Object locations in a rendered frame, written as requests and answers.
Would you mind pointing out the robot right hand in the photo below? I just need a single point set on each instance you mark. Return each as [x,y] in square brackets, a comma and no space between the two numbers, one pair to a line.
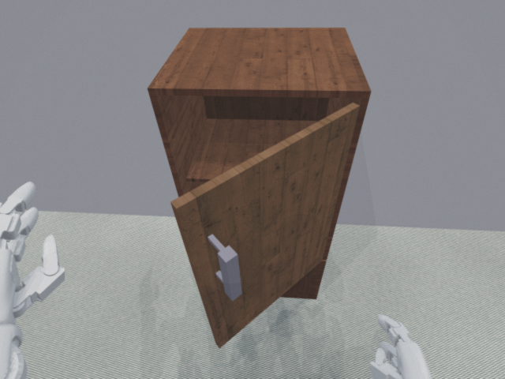
[407,359]

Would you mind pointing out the cupboard door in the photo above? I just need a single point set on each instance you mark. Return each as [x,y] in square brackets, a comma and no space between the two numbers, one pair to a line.
[275,211]

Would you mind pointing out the robot left forearm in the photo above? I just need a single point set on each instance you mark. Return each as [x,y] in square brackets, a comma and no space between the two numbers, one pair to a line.
[12,363]

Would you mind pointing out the handle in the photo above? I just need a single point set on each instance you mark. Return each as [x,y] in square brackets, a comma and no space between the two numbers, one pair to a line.
[230,273]

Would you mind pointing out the robot left hand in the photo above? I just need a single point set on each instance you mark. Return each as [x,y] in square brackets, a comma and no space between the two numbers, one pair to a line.
[15,225]

